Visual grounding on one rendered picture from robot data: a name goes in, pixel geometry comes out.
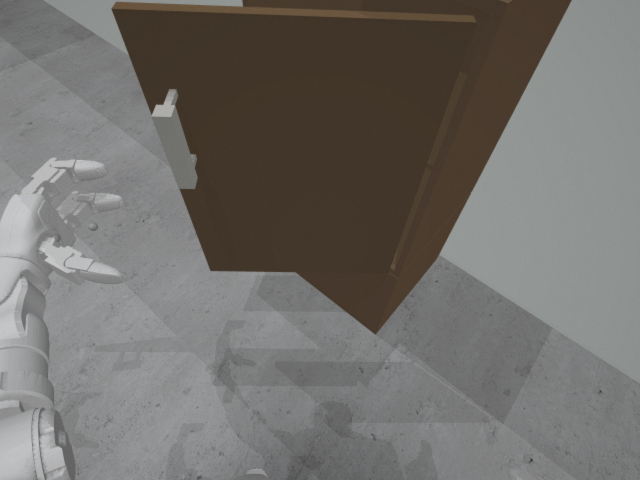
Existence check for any cupboard door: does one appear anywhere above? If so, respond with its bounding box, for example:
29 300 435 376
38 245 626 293
111 2 477 273

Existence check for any robot left hand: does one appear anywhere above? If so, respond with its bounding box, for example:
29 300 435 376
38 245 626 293
0 158 125 286

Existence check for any robot left shin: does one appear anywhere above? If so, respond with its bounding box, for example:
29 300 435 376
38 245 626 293
247 469 268 478

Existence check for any left robot upper arm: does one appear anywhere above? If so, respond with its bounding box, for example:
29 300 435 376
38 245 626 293
0 407 76 480

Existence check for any handle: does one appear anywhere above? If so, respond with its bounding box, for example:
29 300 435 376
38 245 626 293
151 89 198 189

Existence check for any left robot forearm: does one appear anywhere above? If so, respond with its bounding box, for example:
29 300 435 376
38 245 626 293
0 257 54 419

